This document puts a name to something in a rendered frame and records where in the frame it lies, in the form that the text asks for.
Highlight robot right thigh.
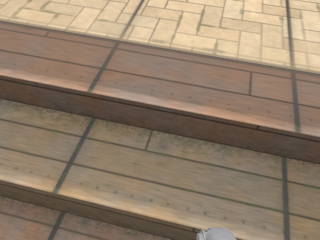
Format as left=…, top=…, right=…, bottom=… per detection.
left=196, top=227, right=237, bottom=240

